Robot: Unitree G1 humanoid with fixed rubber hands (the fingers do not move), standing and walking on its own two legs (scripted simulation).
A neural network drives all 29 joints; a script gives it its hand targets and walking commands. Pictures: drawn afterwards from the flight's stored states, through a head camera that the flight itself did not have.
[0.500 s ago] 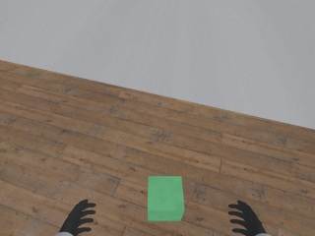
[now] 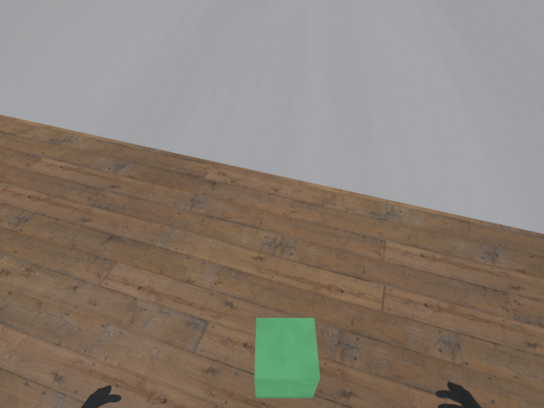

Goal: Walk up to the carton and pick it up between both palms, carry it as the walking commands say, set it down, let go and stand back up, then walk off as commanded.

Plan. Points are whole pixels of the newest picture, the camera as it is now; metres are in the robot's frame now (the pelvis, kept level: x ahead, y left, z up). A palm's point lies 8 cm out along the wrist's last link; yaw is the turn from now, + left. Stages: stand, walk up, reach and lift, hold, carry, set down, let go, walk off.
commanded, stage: stand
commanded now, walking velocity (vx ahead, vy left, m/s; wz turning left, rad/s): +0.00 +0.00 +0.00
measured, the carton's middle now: (284, 358) +0.43 -0.04 -0.67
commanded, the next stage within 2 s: walk off in 1.42 s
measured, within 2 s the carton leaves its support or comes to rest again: neither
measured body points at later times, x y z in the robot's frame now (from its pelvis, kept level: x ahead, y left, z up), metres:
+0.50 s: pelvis -0.01 +0.00 +0.00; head -0.02 +0.01 +0.45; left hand +0.10 +0.30 -0.11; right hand +0.11 -0.29 -0.10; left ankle -0.03 +0.11 -0.74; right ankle -0.01 -0.11 -0.74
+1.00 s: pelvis -0.02 +0.01 +0.01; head -0.03 +0.01 +0.46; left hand +0.07 +0.32 -0.11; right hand +0.08 -0.30 -0.10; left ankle -0.03 +0.11 -0.74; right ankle -0.01 -0.11 -0.74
